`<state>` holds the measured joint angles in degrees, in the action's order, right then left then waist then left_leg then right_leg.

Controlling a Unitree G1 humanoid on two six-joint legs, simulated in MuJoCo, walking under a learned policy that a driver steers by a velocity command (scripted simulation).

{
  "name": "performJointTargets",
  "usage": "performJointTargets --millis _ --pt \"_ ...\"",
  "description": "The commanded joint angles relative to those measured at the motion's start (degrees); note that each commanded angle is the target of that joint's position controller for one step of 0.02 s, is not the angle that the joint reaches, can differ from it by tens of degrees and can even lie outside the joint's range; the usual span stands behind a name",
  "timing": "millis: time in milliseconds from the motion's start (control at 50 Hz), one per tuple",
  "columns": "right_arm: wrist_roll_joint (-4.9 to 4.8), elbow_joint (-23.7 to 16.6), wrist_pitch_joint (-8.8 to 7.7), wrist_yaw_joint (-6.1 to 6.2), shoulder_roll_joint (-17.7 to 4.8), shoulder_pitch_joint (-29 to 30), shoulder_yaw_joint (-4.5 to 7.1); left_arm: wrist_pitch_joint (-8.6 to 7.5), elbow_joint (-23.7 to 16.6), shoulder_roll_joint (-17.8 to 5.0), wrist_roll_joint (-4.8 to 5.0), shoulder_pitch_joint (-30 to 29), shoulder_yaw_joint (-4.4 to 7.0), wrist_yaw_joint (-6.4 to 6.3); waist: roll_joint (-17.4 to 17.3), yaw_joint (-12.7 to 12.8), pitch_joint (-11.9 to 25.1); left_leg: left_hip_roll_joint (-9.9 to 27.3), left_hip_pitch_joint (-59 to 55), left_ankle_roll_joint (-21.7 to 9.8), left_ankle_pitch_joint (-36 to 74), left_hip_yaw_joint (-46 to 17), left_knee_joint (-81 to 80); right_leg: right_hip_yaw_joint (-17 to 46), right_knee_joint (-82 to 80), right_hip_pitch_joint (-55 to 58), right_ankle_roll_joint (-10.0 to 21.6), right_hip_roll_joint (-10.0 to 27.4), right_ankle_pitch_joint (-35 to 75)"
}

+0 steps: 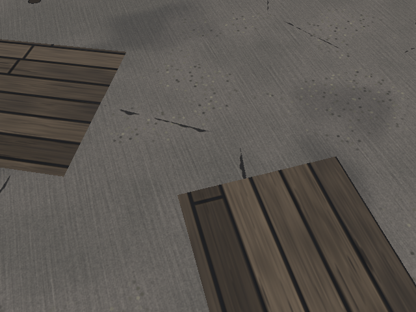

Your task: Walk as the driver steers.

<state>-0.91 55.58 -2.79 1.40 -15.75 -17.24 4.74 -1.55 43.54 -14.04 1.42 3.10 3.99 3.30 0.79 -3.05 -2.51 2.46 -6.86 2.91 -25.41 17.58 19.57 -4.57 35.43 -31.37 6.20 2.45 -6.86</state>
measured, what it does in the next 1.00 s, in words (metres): walks ahead: right foot, then left foot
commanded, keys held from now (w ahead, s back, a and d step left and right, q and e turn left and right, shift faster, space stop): w+e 0.48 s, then w+q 0.52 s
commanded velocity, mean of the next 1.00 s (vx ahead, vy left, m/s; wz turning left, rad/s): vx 0.50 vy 0.00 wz -0.22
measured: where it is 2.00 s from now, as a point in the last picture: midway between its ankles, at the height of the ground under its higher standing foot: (219, 156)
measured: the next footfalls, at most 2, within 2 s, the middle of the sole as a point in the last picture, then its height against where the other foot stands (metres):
right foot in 0.02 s outside the picture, level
left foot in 0.50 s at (195, 300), level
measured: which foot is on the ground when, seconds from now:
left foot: down 0.00-0.00, up 0.02-0.48, down 0.50-0.94, up 0.96-1.00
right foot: up 0.00-0.00, down 0.02-0.52, up 0.54-0.92, down 0.94-1.00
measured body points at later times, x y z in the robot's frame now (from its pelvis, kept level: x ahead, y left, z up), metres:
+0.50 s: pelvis +0.30 -0.01 +0.00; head +0.32 -0.02 +0.45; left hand +0.40 +0.27 -0.11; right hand +0.46 -0.30 -0.07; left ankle +0.46 +0.07 -0.72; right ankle +0.14 -0.09 -0.72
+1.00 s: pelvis +0.54 -0.10 +0.01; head +0.56 -0.11 +0.46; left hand +0.82 +0.09 -0.05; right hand +0.49 -0.38 -0.12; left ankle +0.46 +0.06 -0.68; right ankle +0.59 -0.23 -0.72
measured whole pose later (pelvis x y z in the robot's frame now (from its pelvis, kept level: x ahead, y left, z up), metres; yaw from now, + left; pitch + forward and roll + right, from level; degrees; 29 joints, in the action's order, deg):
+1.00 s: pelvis +0.54 -0.10 +0.01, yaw -10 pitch +2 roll +0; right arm -1.8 49.1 -3.1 0.3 -16.7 -23.2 3.5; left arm -6.1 36.6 -14.4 -0.2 3.5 2.3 0.1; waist -1.4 -4.5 0.4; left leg -1.9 14.8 -0.8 -27.3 -7.4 48.6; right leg 0.7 30.0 -22.9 0.7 -0.4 -9.6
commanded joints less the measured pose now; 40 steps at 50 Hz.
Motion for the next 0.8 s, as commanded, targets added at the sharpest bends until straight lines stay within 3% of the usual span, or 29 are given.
performJointTargets --millis 20,40,60,80,100,120,140,160,200,260,320,360,420,460,480,500,520,540,560,580,600,620,640,680,740,800 --pt "-0.06 -4.4 0.24 0.58 -11.5 3.6 2.05 0.1 1.1 -13.5 0.35 20.3 5.84 -1.23 -2.0 13.8 11.3 10.8 13.9 -4.8 55.3 -2.5 32.2 2.4 -4.5 31.1 5.7 -4.0 -1.0" --pt "2.35 -7.4 -1.08 -0.13 -2.5 -0.4 -0.47 0.17 1.7 -19.8 0.73 20.5 6.86 -2.09 13.4 7.6 14.1 0.0 39.8 -1.2 2.3 -4.8 52.7 31.8 -7.9 49.2 14.5 10.4 -6.3" --pt "0.17 -9.1 -3.92 -1.02 -4.2 2.3 -0.86 -0.9 -0.6 -17.8 -0.25 21.7 5.68 -1.69 9.8 8.8 23.3 -5.4 49.4 -1.3 -10.0 -19.9 62.6 54.4 -18.1 56.1 20.6 17.5 -14.5" --pt "-2.1 -10.7 -5.62 -1.72 -7.4 8.7 -0.01 -1.74 -0.3 -13.5 -0.75 20.3 4.47 -1.54 5.5 10.4 16.7 -1.8 55.4 -3.1 -4.8 -22.8 62.1 46.9 -19.8 53.2 16.7 15.9 -11.1" --pt "-1.95 -10.8 -6.45 -1.74 -7.1 9.7 -0.23 -2.38 -0.6 -11.3 -0.42 17.1 3.86 -1.61 2.3 8.5 11.4 1.0 54.4 -4.4 0.4 -22.7 57.2 38.4 -19.2 45.5 14.2 13.4 -6.3" --pt "-0.4 -9.8 -6.56 -1.28 -7.2 9.4 0.09 -2.64 -1.6 -9.5 -0.37 12.6 3.29 -1.6 -1.1 5.7 8.0 3.1 50.1 -4.3 3.4 -22.7 51.6 32.4 -19.4 36.6 12.2 10.9 0.1" --pt "0.47 -9.4 -5.87 -1.13 -8.1 8.3 0.67 -2.78 -2.6 -8.0 -0.92 9.9 2.63 -1.81 -0.9 3.6 6.8 4.3 45.6 -3.9 5.6 -23.0 48.3 28.9 -20.5 30.6 11.6 9.6 5.4" --pt "0.76 -9.5 -5.08 -1.23 -8.2 7.6 0.91 -2.89 -3.1 -8.1 -1.21 9.3 2.5 -1.98 -0.1 2.6 6.1 4.6 42.6 -3.2 6.0 -23.0 46.3 27.5 -21.1 26.9 11.8 8.9 10.6" --pt "1.4 -10.0 -3.81 -1.19 -6.7 8.1 0.72 -2.98 -3.1 -9.3 -0.74 9.9 2.72 -2.68 -0.6 1.8 5.1 4.5 41.2 -1.3 7.9 -21.8 40.0 24.3 -22.6 22.3 11.6 7.8 12.6" --pt "1.86 -12.3 -3.17 -1.06 -4.6 14.8 -0.1 -2.73 -2.8 -11.4 -0.37 12.5 3.23 -3.91 0.6 3.7 2.7 2.4 41.1 0.6 19.1 -20.4 27.0 19.8 -23.3 18.3 9.5 4.6 11.1" --pt "1.22 -14.1 -3.48 -1.66 -3.5 20.3 -0.75 -2.25 -2.3 -11.3 -0.32 14.7 3.27 -4.2 3.1 6.2 1.7 -0.6 36.5 0.5 29.9 -19.7 14.9 18.4 -22.8 15.8 6.6 2.3 4.5" --pt "0.6 -15.4 -3.74 -2.0 -4.2 22.7 -0.69 -2.09 -1.5 -11.1 -0.12 16.6 3.27 -4.13 4.0 7.2 1.5 -1.5 35.0 0.1 31.7 -20.4 11.8 20.5 -21.6 17.0 5.9 3.2 1.9" --pt "0.39 -16.3 -4.5 -2.62 -6.4 23.0 -0.12 -1.55 -1.0 -10.4 0.06 18.0 3.12 -4.45 4.9 6.8 1.9 -1.9 34.6 -1.1 27.5 -22.1 7.9 25.3 -16.5 22.7 5.1 5.1 0.5" --pt "0.31 -15.7 -5.21 -2.8 -7.7 19.8 0.43 -1.09 -1.4 -10.5 -0.18 17.3 3.19 -4.75 6.8 4.8 2.6 -2.3 30.8 -2.7 22.5 -21.6 6.7 27.9 -12.7 24.6 4.3 5.8 3.0" --pt "0.55 -14.4 -5.53 -2.6 -8.7 14.9 1.11 -0.95 -1.9 -9.5 -0.28 16.4 2.8 -4.75 7.0 2.1 4.7 -2.5 24.0 -4.1 22.6 -20.6 4.7 27.4 -8.5 23.9 3.1 3.8 6.2" --pt "1.61 -12.9 -5.86 -2.43 -10.9 7.2 1.82 -1.15 -2.4 -6.6 -0.9 16.0 1.62 -4.54 5.2 -1.3 11.0 2.3 12.6 -7.0 22.7 -23.7 6.5 23.5 1.9 21.2 1.2 1.3 7.5" --pt "2.81 -11.4 -5.67 -2.24 -15.2 -1.4 2.84 -1.59 -3.0 -3.2 -0.74 22.2 0.6 -4.54 -5.9 -0.9 20.1 14.0 -7.6 -14.6 16.8 -42.3 6.0 16.7 20.6 6.4 -2.9 -5.3 -4.4" --pt "1.31 -8.2 -4.85 -3.02 -15.0 -5.7 3.27 -2.07 -2.4 -3.9 0.67 27.2 0.21 -4.5 -20.6 0.0 22.2 20.7 -14.1 -20.8 1.6 -64.2 -1.8 14.0 34.1 -7.5 -5.0 -7.9 -26.8" --pt "-0.1 -9.4 -4.62 -3.24 -9.8 -2.6 1.75 -2.3 -2.2 -8.9 1.03 23.2 1.09 -4.38 -12.9 -1.1 13.9 18.6 -9.0 -19.0 -7.3 -62.0 -3.9 16.2 39.2 -13.3 -4.9 -4.9 -24.6" --pt "0.06 -10.3 -4.0 -3.16 -7.4 0.9 0.94 -2.46 -3.4 -10.0 0.4 16.7 1.22 -4.21 -7.7 -1.3 7.9 15.9 -1.9 -17.0 -5.0 -53.4 -4.0 13.8 39.5 -14.1 -4.6 -2.5 -20.2" --pt "0.74 -10.8 -3.49 -3.16 -6.9 3.7 0.5 -2.91 -4.8 -9.5 -0.69 12.5 1.14 -4.17 -4.7 -0.3 3.8 13.5 5.3 -16.6 1.3 -47.9 -5.3 11.3 36.4 -13.4 -4.4 -0.5 -16.7" --pt "1.16 -11.1 -3.32 -3.1 -6.1 4.9 0.05 -3.25 -5.3 -9.0 -1.53 11.0 1.31 -4.12 -4.3 0.9 2.3 11.9 10.2 -16.5 7.4 -44.8 -6.3 11.0 32.0 -11.1 -4.3 1.4 -14.0" --pt "1.4 -11.1 -3.28 -3.04 -5.9 5.2 -0.19 -3.49 -5.6 -8.1 -1.63 11.2 1.19 -4.0 -5.5 1.9 2.2 10.4 13.3 -16.4 12.9 -42.6 -6.9 10.6 28.9 -8.0 -4.4 2.1 -13.0" --pt "0.59 -10.8 -3.17 -2.77 -6.4 4.3 -0.11 -3.74 -6.1 -6.0 -1.76 11.2 0.63 -3.8 -6.7 2.8 3.3 8.8 15.1 -17.0 19.6 -38.9 -7.8 8.9 21.5 -5.3 -5.3 2.2 -13.4" --pt "-0.39 -10.3 -2.69 -1.85 -9.8 2.7 0.99 -4.15 -7.9 -3.7 -1.95 5.4 -0.65 -3.45 -6.2 1.5 3.2 7.1 19.5 -16.4 23.2 -33.8 -8.7 6.9 7.5 0.4 -6.7 0.8 -5.4" --pt "-0.78 -9.7 -1.94 -1.52 -10.5 -0.4 1.24 -4.43 -8.9 -4.5 -1.06 0.9 -0.69 -2.91 -6.3 0.0 3.0 6.5 21.0 -15.1 23.1 -32.8 -8.2 6.6 -0.7 5.8 -7.8 -1.6 4.2"
Velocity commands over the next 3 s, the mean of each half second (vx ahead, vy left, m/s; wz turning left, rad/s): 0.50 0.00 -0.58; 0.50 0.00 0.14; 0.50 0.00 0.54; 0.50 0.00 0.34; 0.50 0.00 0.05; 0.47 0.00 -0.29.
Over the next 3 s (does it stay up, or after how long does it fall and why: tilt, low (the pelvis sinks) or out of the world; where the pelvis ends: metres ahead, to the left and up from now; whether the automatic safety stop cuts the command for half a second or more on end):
stays up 1.63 0.10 0.00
